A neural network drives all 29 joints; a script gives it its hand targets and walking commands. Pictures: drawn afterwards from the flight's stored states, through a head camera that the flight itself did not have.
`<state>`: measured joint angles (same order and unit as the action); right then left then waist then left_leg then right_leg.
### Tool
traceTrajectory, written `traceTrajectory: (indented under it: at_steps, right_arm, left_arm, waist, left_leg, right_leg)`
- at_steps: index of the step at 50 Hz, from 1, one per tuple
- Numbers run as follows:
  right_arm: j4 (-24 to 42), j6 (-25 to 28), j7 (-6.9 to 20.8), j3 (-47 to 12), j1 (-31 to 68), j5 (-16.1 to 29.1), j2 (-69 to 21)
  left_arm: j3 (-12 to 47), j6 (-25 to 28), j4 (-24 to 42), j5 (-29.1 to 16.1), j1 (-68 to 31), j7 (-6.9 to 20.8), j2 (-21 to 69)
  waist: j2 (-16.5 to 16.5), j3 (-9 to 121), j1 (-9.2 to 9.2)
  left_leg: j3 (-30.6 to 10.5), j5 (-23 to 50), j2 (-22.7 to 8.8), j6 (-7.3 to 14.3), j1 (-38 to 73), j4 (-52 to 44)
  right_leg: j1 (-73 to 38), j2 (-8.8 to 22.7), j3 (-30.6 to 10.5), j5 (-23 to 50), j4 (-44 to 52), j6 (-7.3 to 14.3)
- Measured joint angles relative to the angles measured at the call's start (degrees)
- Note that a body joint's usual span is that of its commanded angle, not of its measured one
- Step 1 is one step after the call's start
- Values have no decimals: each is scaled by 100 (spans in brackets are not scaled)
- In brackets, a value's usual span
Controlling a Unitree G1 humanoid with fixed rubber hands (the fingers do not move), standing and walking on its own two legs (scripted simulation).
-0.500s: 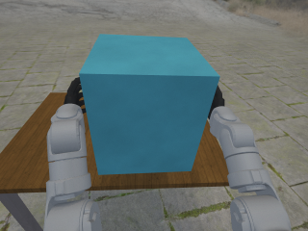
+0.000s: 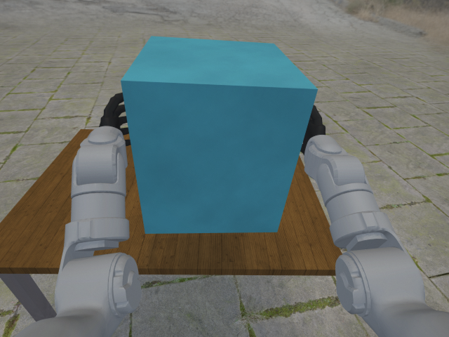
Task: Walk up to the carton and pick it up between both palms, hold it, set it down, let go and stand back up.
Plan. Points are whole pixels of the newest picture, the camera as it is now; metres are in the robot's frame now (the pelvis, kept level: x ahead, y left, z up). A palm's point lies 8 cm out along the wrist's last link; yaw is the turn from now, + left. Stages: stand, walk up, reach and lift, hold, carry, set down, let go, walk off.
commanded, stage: hold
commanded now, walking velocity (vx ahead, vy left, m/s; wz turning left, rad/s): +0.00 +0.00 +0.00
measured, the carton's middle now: (213, 132) +0.45 +0.02 +0.21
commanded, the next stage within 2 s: none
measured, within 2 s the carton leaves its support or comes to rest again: neither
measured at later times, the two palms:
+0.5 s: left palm (106, 157) +0.33 +0.20 +0.23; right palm (316, 162) +0.34 -0.15 +0.22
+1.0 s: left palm (112, 139) +0.35 +0.19 +0.25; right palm (316, 149) +0.36 -0.16 +0.23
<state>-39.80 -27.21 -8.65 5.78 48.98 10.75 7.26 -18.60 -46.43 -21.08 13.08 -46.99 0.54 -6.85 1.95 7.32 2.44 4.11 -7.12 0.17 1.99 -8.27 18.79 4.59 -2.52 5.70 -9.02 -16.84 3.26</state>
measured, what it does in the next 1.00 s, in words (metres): stands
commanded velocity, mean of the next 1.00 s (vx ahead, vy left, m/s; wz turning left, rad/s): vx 0.00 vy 0.00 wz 0.00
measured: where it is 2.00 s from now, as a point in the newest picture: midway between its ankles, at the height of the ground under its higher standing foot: outside the picture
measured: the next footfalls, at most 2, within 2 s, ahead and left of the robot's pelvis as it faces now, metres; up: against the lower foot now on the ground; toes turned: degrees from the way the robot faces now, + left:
none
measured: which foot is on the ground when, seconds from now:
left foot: down 0.00-1.00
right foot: down 0.00-1.00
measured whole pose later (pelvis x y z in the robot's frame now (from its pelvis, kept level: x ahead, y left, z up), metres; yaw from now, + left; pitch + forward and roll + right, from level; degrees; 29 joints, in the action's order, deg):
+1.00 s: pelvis -0.02 +0.00 +0.00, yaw +0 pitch -4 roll +0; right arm -46.0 -26.6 -5.9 9.8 51.8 5.5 7.3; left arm -18.0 -46.2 -28.3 13.7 -51.3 -1.4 -6.6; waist 1.6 7.2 1.2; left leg 4.5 -6.0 0.5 2.3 -10.2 19.9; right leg 7.9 -1.9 5.4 -9.4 -20.8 3.1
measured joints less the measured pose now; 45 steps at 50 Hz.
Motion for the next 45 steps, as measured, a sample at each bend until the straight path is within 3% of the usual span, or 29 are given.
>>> traceTrajectory:
  at_steps: [6,14,22,33,38,45]
  right_arm:
    - [994,-213,-306,-421,-567,435,-7]
    - [1896,-586,-447,-591,-1281,650,-109]
    - [2379,-654,-426,-480,-1662,704,-109]
    - [1398,-550,49,149,-854,-11,-148]
    - [899,-372,198,392,-472,-253,-98]
    - [-381,-30,378,572,219,-618,1]
  left_arm:
    - [39,-196,1134,34,764,151,96]
    - [55,-637,2269,167,1635,277,342]
    - [219,-853,2730,216,1797,214,477]
    - [101,-606,1544,391,833,75,514]
    - [115,-338,897,194,432,-111,419]
    - [33,-80,-368,163,-295,-202,198]
  waist:
    - [66,-49,154]
    - [128,-221,320]
    - [76,-367,297]
    - [-139,-408,113]
    - [-188,-306,-29]
    - [-112,-163,-119]
  left_leg:
    - [-67,-201,0,-30,326,66]
    - [-58,-409,36,-6,714,178]
    - [37,-410,45,46,768,232]
    - [119,-36,104,146,365,79]
    - [141,71,128,160,59,113]
    - [79,131,106,102,-140,129]
  right_leg:
    - [-451,-17,44,-95,166,-20]
    - [-863,22,25,-266,106,-78]
    - [-872,45,-65,-249,14,-118]
    - [-288,121,-113,-33,-188,-139]
    - [126,161,-121,-48,-452,-133]
    - [344,142,-60,-68,-548,-79]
